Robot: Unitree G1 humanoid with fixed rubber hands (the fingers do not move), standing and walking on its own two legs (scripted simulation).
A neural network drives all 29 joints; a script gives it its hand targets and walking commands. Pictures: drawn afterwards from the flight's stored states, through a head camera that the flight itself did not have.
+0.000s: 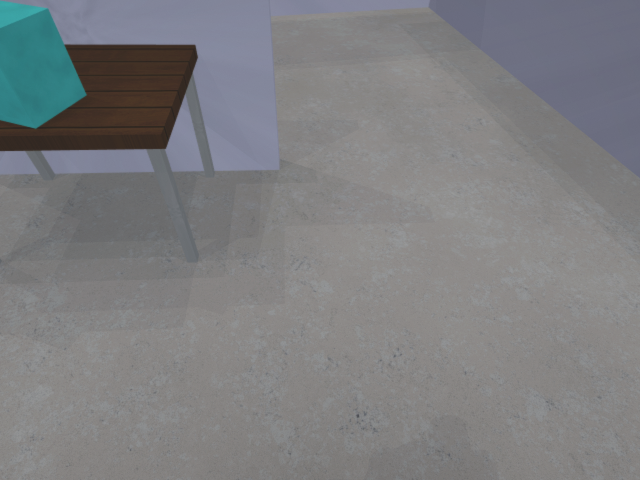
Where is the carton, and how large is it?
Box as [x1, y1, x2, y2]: [0, 1, 86, 128]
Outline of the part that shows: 0,1 0,119 35,128 86,94 48,9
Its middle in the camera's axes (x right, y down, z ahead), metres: -0.87 -0.51 +1.10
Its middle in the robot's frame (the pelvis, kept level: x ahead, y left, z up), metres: +1.16 +0.90 -0.03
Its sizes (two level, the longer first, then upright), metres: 0.210 0.200 0.250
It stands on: a table, 0.62 m high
